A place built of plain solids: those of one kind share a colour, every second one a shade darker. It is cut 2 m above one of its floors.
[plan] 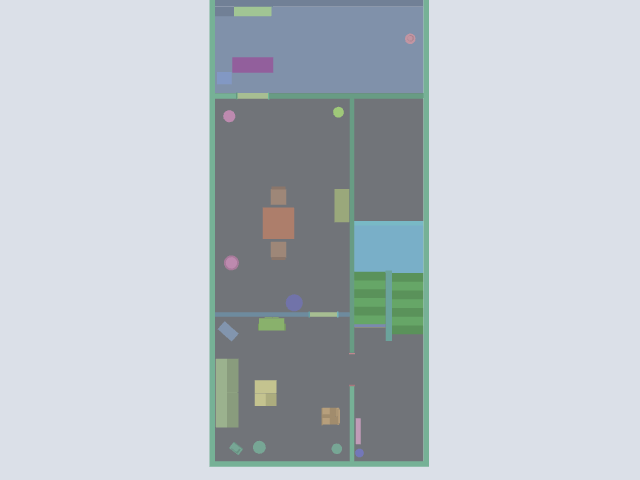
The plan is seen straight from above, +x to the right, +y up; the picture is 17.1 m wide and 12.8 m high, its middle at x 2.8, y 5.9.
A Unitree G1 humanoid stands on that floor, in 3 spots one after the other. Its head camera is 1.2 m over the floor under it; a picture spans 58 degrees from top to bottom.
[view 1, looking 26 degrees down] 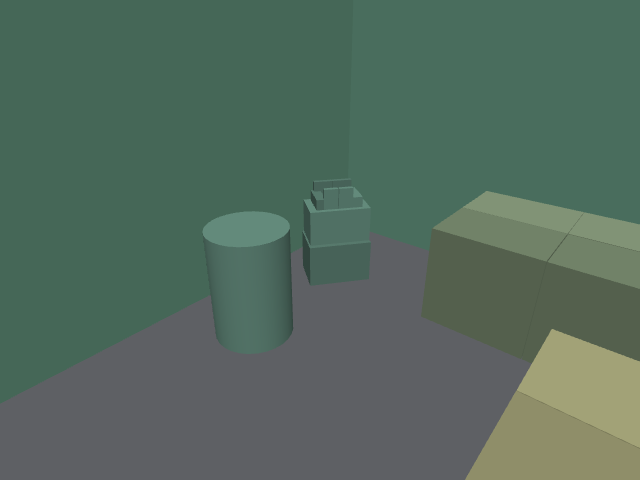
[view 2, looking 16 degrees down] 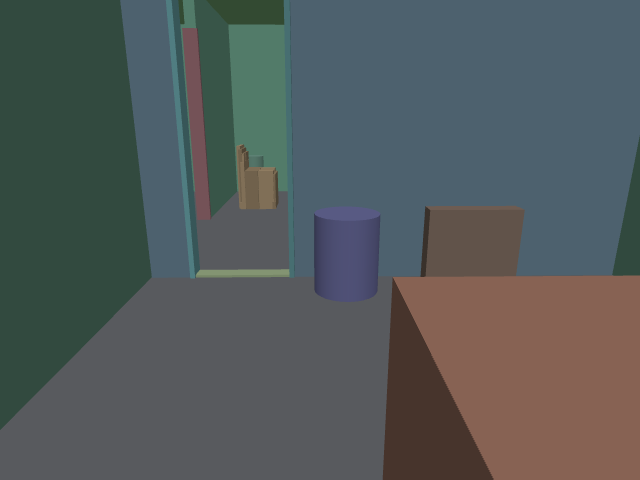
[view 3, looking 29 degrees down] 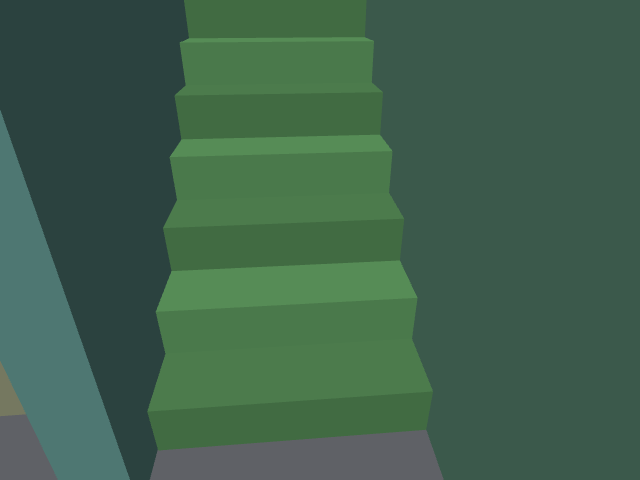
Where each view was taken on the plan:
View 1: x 2.19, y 1.60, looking -140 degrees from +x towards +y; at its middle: clutter_front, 2.17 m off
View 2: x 2.35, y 7.12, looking -91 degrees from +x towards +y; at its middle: own_basket_passage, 2.89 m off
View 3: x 5.14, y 2.50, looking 85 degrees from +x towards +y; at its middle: tread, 1.55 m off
